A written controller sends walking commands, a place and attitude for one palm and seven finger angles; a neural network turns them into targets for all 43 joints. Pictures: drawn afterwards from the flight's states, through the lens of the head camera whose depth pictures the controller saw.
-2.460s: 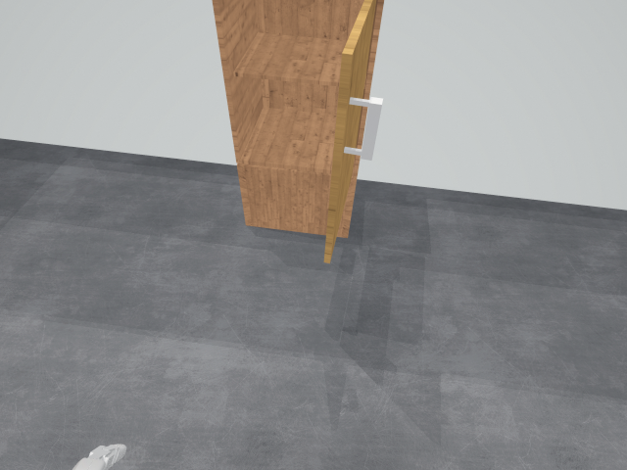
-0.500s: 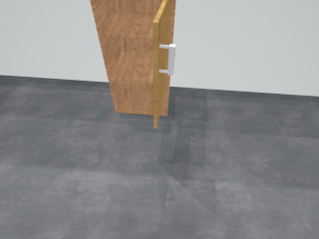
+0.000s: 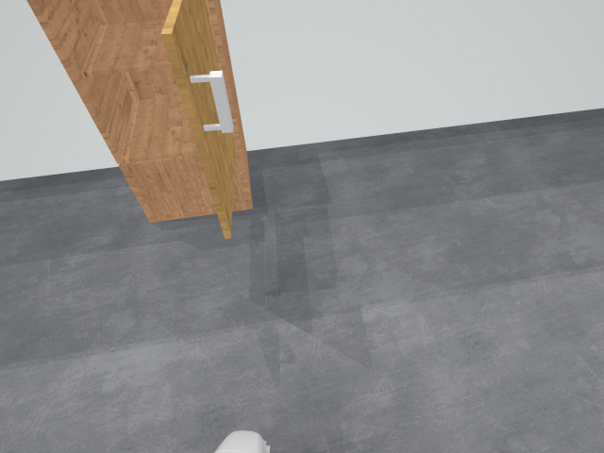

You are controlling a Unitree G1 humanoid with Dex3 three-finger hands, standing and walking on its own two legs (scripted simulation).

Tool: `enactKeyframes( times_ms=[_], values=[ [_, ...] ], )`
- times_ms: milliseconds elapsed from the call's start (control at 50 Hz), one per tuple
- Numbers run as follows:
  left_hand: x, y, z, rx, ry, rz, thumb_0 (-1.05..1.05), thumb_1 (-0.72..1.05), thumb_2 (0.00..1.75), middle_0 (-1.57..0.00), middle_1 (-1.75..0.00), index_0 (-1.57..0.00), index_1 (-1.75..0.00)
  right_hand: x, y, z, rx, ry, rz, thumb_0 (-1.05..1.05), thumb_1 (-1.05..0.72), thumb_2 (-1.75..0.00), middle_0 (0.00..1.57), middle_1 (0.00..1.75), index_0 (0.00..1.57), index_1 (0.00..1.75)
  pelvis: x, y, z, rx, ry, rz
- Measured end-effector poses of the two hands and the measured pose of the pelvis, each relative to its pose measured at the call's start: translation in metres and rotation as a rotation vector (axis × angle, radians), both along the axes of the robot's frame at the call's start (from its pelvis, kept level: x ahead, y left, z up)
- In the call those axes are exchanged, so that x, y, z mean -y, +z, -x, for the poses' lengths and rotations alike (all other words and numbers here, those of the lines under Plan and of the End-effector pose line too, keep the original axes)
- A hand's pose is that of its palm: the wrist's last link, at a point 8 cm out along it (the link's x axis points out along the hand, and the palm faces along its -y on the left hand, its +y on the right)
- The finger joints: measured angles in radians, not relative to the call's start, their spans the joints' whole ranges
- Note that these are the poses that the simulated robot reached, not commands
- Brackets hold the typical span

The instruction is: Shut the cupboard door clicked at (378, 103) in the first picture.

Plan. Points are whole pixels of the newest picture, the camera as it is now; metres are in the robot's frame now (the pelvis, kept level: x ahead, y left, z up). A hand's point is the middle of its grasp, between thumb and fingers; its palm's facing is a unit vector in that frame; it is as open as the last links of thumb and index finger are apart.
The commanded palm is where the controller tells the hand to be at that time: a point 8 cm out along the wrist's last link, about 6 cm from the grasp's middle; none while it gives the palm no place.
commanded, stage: walk around to get in front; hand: left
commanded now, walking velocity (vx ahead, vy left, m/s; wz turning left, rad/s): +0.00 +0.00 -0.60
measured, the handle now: (212, 104) +0.75 +0.27 +0.02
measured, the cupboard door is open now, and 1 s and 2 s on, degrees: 85 85 85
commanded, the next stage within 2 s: none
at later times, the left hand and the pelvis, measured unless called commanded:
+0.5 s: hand out of the picture +0.10 +0.29 -0.18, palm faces -0.23 -0.95 -0.20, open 7.3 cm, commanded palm none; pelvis -0.02 +0.10 +0.00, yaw -19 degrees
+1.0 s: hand (228, 433) +0.17 +0.13 -0.15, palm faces -0.56 -0.79 -0.24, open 7.3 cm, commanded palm none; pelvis -0.03 +0.04 +0.00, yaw -37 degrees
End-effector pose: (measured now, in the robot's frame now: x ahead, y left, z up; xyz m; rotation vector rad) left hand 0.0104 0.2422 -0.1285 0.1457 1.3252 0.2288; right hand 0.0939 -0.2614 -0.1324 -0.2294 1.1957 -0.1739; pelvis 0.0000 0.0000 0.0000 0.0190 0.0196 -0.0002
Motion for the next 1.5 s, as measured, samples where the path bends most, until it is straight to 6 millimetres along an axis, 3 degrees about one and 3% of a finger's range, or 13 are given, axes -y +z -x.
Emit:
enactKeyframes(
  times_ms=[100, 220, 360, 480, 640, 800, 880, 940, 1040, 1160, 1280, 1380, 1500],
  values=[
    [-0.022, -0.004, -0.017, 0.029, -0.056, -0.001, 0.0, 0.91, 0.9, -0.21, -0.3, -0.21, -0.3, -0.013, 0.009, 0.002, 0.052, -0.038, 0.019, 0.0, -0.91, -0.9, 0.19, 0.3, 0.2, 0.3, -0.017, -0.001, 0.004, -0.003, -0.055, 0.01],
    [-0.063, -0.017, -0.041, 0.058, -0.134, 0.005, 0.0, 0.91, 0.9, -0.21, -0.3, -0.21, -0.3, -0.047, 0.019, 0.013, 0.131, -0.092, 0.039, 0.0, -0.91, -0.9, 0.19, 0.3, 0.2, 0.3, -0.051, -0.007, 0.013, -0.008, -0.13, 0.029],
    [-0.098, -0.018, -0.079, 0.099, -0.241, 0.023, 0.0, 0.91, 0.9, -0.2, -0.3, -0.2, -0.3, -0.086, 0.031, 0.075, 0.092, -0.185, 0.06, 0.0, -0.91, -0.9, 0.2, 0.3, 0.2, 0.3, -0.082, -0.002, 0.021, 0.023, -0.223, 0.057],
    [-0.103, -0.016, -0.094, 0.074, -0.325, 0.036, 0.0, 0.91, 0.9, -0.2, -0.3, -0.2, -0.3, -0.108, 0.028, 0.126, 0.035, -0.308, 0.051, 0.0, -0.91, -0.9, 0.2, 0.3, 0.21, 0.3, -0.097, 0.002, 0.021, 0.024, -0.312, 0.066],
    [-0.066, -0.018, -0.12, 0.029, -0.472, 0.066, 0.0, 0.91, 0.9, -0.2, -0.3, -0.2, -0.3, -0.131, 0.015, 0.204, -0.079, -0.496, 0.004, 0.0, -0.91, -0.9, 0.2, 0.3, 0.2, 0.3, -0.098, 0.0, 0.026, 0.015, -0.423, 0.057],
    [0.013, -0.01, -0.165, 0.114, -0.674, 0.071, 0.0, 0.91, 0.9, -0.2, -0.3, -0.2, -0.3, -0.135, -0.01, 0.28, -0.176, -0.675, -0.066, 0.0, -0.91, -0.9, 0.2, 0.3, 0.2, 0.3, -0.077, -0.009, 0.038, 0.004, -0.543, 0.032],
    [0.051, -0.004, -0.18, 0.207, -0.743, 0.06, 0.0, 0.91, 0.9, -0.2, -0.3, -0.2, -0.3, -0.127, -0.028, 0.304, -0.203, -0.723, -0.106, 0.0, -0.91, -0.9, 0.2, 0.3, 0.2, 0.3, -0.059, -0.019, 0.042, 0.006, -0.581, 0.037],
    [0.062, 0.007, -0.181, 0.237, -0.738, 0.058, 0.0, 0.91, 0.9, -0.2, -0.3, -0.2, -0.3, -0.114, -0.023, 0.298, -0.191, -0.731, -0.12, 0.01, -0.91, -0.9, 0.2, 0.3, 0.2, 0.3, -0.047, -0.011, 0.038, 0.016, -0.607, 0.03],
    [0.061, 0.011, -0.17, 0.174, -0.757, 0.042, 0.0, 0.91, 0.9, -0.2, -0.3, -0.21, -0.3, -0.078, -0.008, 0.257, -0.046, -0.739, -0.086, 0.01, -0.91, -0.9, 0.19, 0.3, 0.2, 0.3, -0.031, 0.0, 0.025, 0.021, -0.666, 0.018],
    [0.045, 0.0, -0.157, 0.04, -0.745, 0.033, 0.0, 0.91, 0.9, -0.2, -0.3, -0.21, -0.3, -0.04, 0.005, 0.196, 0.074, -0.724, -0.03, 0.01, -0.91, -0.9, 0.19, 0.3, 0.2, 0.3, -0.021, 0.001, -0.004, 0.014, -0.719, 0.031],
    [0.024, -0.017, -0.161, -0.116, -0.713, 0.021, 0.0, 0.91, 0.9, -0.21, -0.3, -0.21, -0.3, -0.011, 0.016, 0.117, 0.151, -0.686, 0.027, 0.01, -0.91, -0.9, 0.19, 0.3, 0.2, 0.3, -0.014, -0.006, -0.054, 0.001, -0.774, 0.049],
    [0.017, -0.043, -0.204, -0.222, -0.738, 0.017, 0.0, 0.91, 0.9, -0.21, -0.3, -0.21, -0.3, -0.001, 0.019, 0.059, 0.236, -0.694, 0.108, 0.0, -0.91, -0.9, 0.2, 0.3, 0.2, 0.3, -0.009, -0.023, -0.104, 0.017, -0.852, 0.062],
    [0.066, -0.034, -0.308, -0.118, -0.871, 0.045, 0.01, 0.91, 0.9, -0.2, -0.3, -0.2, -0.3, -0.038, 0.025, 0.066, 0.163, -0.847, 0.075, 0.0, -0.91, -0.9, 0.2, 0.3, 0.2, 0.3, 0.004, -0.006, -0.145, 0.033, -0.926, 0.083]
  ],
)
